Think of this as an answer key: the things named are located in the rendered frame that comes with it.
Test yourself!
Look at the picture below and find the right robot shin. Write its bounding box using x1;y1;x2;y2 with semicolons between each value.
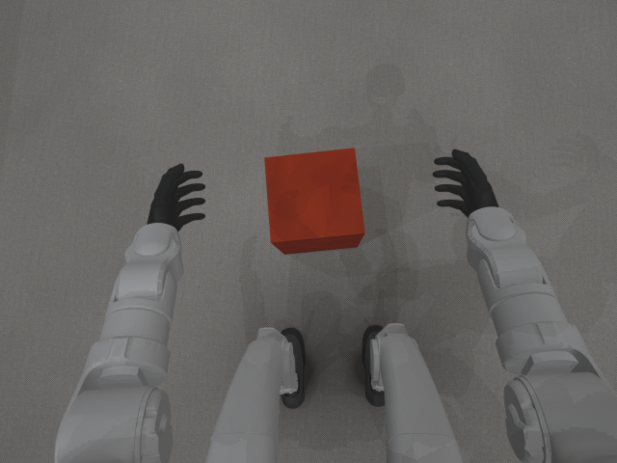
371;323;417;391

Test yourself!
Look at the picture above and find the robot left forearm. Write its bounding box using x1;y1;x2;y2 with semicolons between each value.
54;223;184;463

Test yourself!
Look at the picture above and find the robot left upper arm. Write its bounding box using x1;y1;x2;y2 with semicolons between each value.
57;386;173;463

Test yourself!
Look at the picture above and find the carton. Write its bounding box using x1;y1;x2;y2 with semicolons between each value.
264;148;365;255

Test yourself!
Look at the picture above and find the robot right foot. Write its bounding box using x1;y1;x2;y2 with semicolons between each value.
362;325;385;407

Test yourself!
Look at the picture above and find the robot right upper arm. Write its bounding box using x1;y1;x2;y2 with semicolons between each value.
504;372;617;463

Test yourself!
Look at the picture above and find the robot right hand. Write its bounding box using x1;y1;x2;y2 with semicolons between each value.
433;150;499;218

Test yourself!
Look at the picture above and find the robot left hand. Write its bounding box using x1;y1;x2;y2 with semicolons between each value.
147;164;205;232

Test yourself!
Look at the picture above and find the robot right forearm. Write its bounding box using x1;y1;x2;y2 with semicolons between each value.
466;206;617;400

